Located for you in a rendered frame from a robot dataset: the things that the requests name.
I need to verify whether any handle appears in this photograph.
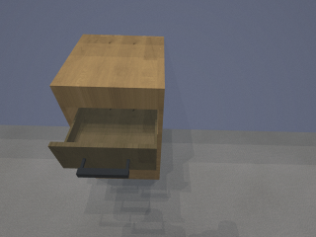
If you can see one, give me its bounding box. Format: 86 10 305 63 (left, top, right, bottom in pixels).
76 158 130 179

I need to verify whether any drawer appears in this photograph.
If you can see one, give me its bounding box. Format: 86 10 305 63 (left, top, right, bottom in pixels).
48 108 158 171

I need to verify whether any cabinet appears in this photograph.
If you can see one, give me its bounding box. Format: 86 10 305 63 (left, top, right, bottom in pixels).
49 34 165 180

